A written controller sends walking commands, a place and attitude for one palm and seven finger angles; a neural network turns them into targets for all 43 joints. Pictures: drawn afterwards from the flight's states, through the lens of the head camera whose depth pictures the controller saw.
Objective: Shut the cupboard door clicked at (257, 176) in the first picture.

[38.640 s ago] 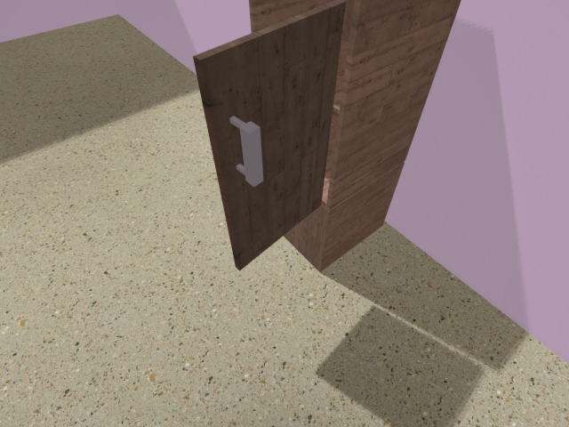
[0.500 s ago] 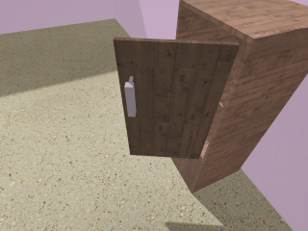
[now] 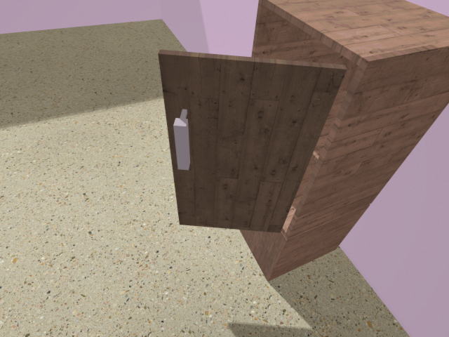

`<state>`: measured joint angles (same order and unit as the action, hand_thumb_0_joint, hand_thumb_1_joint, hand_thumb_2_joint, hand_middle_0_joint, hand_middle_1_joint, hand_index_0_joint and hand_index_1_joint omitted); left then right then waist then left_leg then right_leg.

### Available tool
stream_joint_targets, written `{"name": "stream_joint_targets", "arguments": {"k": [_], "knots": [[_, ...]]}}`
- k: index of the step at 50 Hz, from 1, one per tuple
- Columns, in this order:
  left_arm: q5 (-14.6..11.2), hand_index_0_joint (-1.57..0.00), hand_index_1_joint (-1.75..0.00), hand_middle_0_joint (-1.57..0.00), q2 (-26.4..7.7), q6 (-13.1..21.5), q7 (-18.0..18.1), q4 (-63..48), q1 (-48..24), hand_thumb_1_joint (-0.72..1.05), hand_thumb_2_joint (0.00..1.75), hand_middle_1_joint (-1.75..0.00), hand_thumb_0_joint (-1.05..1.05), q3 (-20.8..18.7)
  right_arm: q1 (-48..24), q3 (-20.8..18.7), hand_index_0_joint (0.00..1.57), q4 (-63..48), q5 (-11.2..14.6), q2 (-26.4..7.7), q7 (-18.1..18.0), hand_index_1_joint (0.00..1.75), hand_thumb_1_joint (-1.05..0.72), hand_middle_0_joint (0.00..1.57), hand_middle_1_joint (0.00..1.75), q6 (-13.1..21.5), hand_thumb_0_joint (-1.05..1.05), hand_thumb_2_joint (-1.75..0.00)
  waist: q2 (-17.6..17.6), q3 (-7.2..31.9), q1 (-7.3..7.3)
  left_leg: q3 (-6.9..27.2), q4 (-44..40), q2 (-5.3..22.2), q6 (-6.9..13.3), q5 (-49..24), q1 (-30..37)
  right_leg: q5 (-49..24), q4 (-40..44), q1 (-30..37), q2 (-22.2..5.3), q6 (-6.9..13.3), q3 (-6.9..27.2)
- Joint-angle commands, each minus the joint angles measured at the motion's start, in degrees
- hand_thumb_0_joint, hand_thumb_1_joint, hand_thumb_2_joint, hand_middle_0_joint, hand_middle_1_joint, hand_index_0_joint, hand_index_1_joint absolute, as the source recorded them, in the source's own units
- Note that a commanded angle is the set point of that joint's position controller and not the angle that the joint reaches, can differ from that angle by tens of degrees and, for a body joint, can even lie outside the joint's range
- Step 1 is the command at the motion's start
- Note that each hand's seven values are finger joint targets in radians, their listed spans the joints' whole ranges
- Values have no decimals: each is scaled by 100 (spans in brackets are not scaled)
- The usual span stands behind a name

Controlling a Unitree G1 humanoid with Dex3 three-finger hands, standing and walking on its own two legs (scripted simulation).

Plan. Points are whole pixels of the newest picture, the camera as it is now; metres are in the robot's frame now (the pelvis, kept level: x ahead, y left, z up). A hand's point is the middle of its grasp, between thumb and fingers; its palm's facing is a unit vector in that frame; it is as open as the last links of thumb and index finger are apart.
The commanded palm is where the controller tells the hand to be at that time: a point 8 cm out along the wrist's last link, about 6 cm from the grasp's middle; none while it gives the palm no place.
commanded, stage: shuffle to correct the standing spot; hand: left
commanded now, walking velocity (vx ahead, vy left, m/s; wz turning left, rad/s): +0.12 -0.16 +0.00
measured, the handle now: (184, 139) +0.50 +0.13 +0.07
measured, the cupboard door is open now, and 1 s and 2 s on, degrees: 62 62 62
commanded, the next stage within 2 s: come to a stop and stand still in 0.28 s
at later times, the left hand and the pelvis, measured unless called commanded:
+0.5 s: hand out of the picture +0.11 +0.13 -0.18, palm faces -0.01 -0.98 -0.21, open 7.3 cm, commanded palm none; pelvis +0.05 -0.07 -0.01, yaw -2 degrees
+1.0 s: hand out of the picture +0.10 +0.13 -0.17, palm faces -0.02 -0.97 -0.26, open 7.3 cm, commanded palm none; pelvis +0.06 -0.06 +0.00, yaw -2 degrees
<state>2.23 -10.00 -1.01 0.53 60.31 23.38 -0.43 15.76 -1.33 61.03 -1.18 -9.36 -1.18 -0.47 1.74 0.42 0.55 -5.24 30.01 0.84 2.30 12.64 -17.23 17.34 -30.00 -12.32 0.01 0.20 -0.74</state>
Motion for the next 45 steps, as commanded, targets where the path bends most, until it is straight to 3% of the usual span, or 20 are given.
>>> {"name": "stream_joint_targets", "arguments": {"k": [1,4,6,8,9,11,13,17,22,24,25,27,28,31,35,40,41,42,43,45], "knots": [[-46,-20,-30,-20,-448,108,-18,-236,537,90,90,-30,0,-114,6,-178,20,-368,1,-746,-72,30,-90,20,30,156,0,-90,100,-518,11,710,-466,640,109,1389,-308,488,926,-459,-467,401,726],[-61,-20,-30,-20,-591,132,42,-224,626,90,90,-30,0,-182,6,-76,20,-363,7,-351,-72,30,-90,20,30,198,0,-90,936,-502,23,-77,781,98,-66,813,-782,84,1387,-82,-986,760,1488],[-59,-20,-30,-20,-564,134,64,-205,608,90,90,-30,0,-199,-68,-54,20,-357,4,-276,-85,30,-90,20,30,232,0,-90,737,-497,20,-90,950,97,-84,931,-749,-997,1153,64,-1084,986,1408],[-64,-20,-30,-20,-491,107,67,-214,470,90,90,-30,0,-196,201,-46,20,-201,21,-234,-95,30,-90,20,30,273,0,-90,441,-380,-128,-53,210,224,-43,310,-62,-1319,663,-130,-789,825,902],[-70,-20,-30,-20,-360,92,54,-236,436,90,90,-30,0,-174,453,-71,20,-59,18,-385,-123,30,-90,20,30,303,0,-90,-61,-270,-209,286,-180,572,71,-442,611,-1312,187,-511,-483,610,581],[-40,-20,-30,-20,-198,77,19,-385,185,90,90,-30,0,-154,1107,-245,20,145,-58,-1012,-201,30,-90,20,30,274,0,-90,-1875,-267,-435,2310,-1194,2151,829,-1058,1564,889,-1603,-1928,133,143,-341],[14,-20,-30,-20,-342,41,-21,-601,-368,90,90,-30,0,-226,1199,-225,20,176,-65,-932,-251,30,-90,20,30,275,0,-90,-950,-720,-415,2517,-1327,2568,1238,-1699,1113,1353,-2752,-2404,-269,162,176],[-53,-20,-30,-20,-9,-53,-154,-628,-428,90,90,-30,0,-259,460,-257,20,-66,-97,-954,-229,30,-90,20,30,318,0,-90,-998,-371,-122,1137,-1327,1937,815,-1490,391,633,-1857,-1380,-408,-3,-88],[-53,-20,-30,-20,-141,51,-109,-427,104,90,90,-30,0,-307,274,-274,20,-181,-73,-785,-130,30,-90,20,30,151,0,-90,-672,-152,164,374,-245,993,134,102,-512,-757,424,580,-103,-64,-593],[-64,-20,-30,-20,-928,209,41,-371,250,90,90,-30,0,-388,395,-97,20,-335,20,-54,-45,30,-90,20,30,112,0,-90,1308,152,180,-220,1157,131,-310,1874,-1128,-1451,1277,917,-1886,496,1290],[-85,-20,-30,-20,-982,213,53,-408,40,90,90,-30,0,-348,263,-105,20,-385,42,-92,-34,30,-90,20,30,88,0,-90,917,174,178,65,1418,189,-260,1981,-743,-1534,1286,430,-2021,756,1212],[-79,-20,-30,-20,-888,281,110,-486,-603,90,90,-30,0,-292,327,-106,20,-223,48,-184,-24,30,-90,20,30,53,0,-90,1220,-71,-42,257,1453,259,-251,1578,-529,-2269,1163,79,-1805,839,1109],[-78,-20,-30,-20,-802,248,148,-534,-814,90,90,-30,0,-268,470,-96,20,-109,77,-104,-28,30,-90,20,30,43,0,-90,899,-144,-141,220,1021,244,-281,1276,-221,-2422,1008,-85,-1733,859,858],[-137,-20,-30,-20,-796,176,178,-597,-939,90,90,-30,0,-268,675,-61,20,28,80,-164,-10,30,-90,20,30,48,0,-90,544,-64,-143,126,-362,142,-313,1,432,-2550,480,-83,-1389,574,507],[-119,-20,-30,-20,-577,61,180,-660,-858,90,90,-30,0,-267,96,-93,20,-239,31,-482,-12,30,-90,20,30,56,0,-90,-923,-189,119,674,-686,720,30,-1502,47,-1380,44,119,-680,99,3],[-92,-20,-30,-20,-632,84,172,-592,-741,90,90,-30,0,-224,-6,-123,20,-377,37,-442,0,30,-90,20,30,6,0,-90,196,-27,39,416,-402,395,-122,-253,181,-1210,585,4,-969,223,425],[-124,-20,-30,-20,-783,173,384,-336,-284,90,90,-30,0,-184,-382,-162,20,-722,83,-741,28,30,-90,20,30,135,0,-90,-797,247,98,228,309,472,-335,-283,535,-2859,299,93,-1229,312,707],[-123,-20,-30,-20,-1122,230,339,-624,-652,90,90,-30,0,-208,-69,-117,20,-827,56,-434,59,30,-90,20,30,94,0,-90,-812,611,-130,267,27,226,-306,497,375,-1526,313,120,-1387,509,820],[-96,-20,-30,-20,-1057,249,277,-696,-863,90,90,-30,0,-208,-12,-64,20,-879,-1,-400,93,30,-90,20,30,81,0,-90,-697,654,-143,272,-230,225,-290,248,503,-1420,164,149,-1259,538,661],[-94,-20,-30,-20,-822,190,220,-713,-934,90,90,-30,0,-127,-3,-67,20,-967,9,-634,80,30,-90,20,30,123,0,-90,-595,105,-137,744,-479,595,-69,-401,349,-508,109,-302,-726,248,178]]}}
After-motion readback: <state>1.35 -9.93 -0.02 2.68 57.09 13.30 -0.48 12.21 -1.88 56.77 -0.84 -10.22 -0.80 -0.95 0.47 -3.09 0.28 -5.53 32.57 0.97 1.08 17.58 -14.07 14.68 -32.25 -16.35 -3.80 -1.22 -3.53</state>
